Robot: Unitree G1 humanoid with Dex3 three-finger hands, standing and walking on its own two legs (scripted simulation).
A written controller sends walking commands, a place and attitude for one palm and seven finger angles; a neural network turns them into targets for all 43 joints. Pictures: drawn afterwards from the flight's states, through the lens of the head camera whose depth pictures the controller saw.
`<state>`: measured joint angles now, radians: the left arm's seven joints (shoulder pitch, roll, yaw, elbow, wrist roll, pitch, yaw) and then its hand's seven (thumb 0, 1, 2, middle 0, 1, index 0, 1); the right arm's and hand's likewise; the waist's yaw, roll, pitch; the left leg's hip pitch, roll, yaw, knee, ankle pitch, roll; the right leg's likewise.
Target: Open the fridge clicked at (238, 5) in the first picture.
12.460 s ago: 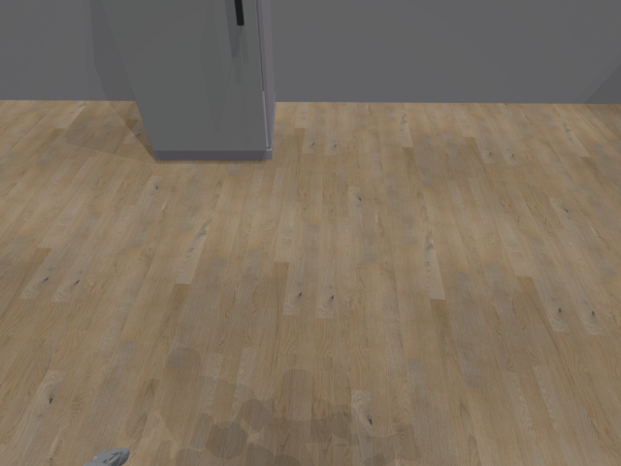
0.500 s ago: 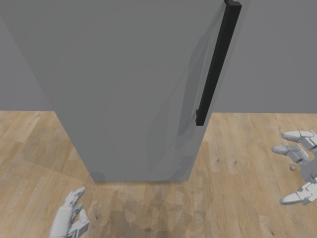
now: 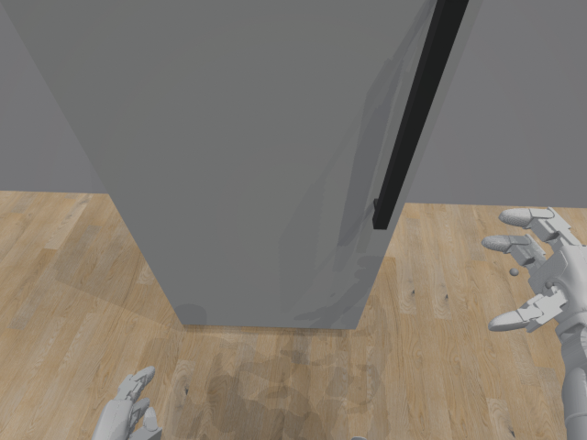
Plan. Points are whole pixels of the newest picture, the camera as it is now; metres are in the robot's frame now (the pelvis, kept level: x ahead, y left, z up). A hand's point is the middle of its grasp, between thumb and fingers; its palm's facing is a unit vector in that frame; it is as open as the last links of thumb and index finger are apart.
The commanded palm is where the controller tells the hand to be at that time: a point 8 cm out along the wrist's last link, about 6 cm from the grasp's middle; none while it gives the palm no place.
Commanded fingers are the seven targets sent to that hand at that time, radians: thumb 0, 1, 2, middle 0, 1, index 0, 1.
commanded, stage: move the hooked fingers beside the handle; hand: right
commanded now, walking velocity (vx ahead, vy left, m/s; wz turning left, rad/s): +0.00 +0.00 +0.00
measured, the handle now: (403, 133) +0.51 -0.12 +0.16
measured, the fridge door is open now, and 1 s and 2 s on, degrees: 0 0 0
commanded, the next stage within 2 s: feel for the door with the fingertips in 1.86 s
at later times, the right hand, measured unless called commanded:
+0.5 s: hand (476, 231) +0.39 -0.22 +0.09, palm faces -0.05 +1.00 -0.01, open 14.0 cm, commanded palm +0.37 -0.26 +0.09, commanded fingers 0.00 0.50 -0.30 0.30 1.20 0.30 1.20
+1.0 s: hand (444, 198) +0.45 -0.19 +0.09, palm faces -0.05 +1.00 -0.01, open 14.0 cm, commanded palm +0.43 -0.24 +0.09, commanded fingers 0.00 0.50 -0.30 0.30 1.20 0.30 1.20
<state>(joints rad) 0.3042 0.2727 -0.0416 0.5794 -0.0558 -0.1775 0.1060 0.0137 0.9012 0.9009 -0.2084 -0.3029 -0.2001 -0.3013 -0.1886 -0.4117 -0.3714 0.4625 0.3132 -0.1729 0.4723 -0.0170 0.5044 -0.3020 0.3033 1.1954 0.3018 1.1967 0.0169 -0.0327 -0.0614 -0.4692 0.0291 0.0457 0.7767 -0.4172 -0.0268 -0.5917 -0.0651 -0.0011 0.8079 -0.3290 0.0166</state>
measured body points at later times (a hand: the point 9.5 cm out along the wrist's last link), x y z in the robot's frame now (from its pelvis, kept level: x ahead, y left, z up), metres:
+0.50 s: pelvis +0.01 +0.00 +0.00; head +0.05 +0.00 +0.45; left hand +0.12 +0.26 -0.10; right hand +0.39 -0.27 +0.09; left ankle -0.01 +0.14 -0.71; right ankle +0.05 -0.13 -0.71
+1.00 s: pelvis +0.01 +0.00 -0.01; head +0.07 +0.00 +0.44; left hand +0.06 +0.27 -0.12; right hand +0.45 -0.24 +0.09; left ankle -0.01 +0.14 -0.71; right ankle +0.05 -0.13 -0.71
